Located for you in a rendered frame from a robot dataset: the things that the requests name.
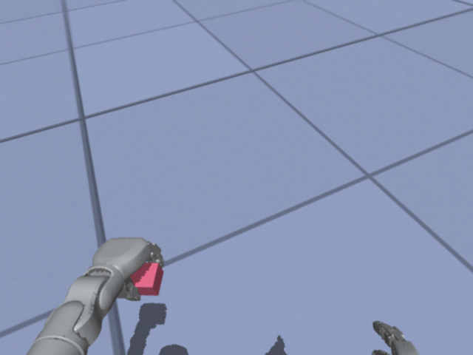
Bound right robot hand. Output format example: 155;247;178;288
372;321;419;355

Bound small box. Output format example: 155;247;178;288
130;263;163;296

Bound left robot hand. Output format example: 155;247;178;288
92;237;164;301

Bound left robot arm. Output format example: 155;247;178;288
27;263;124;355

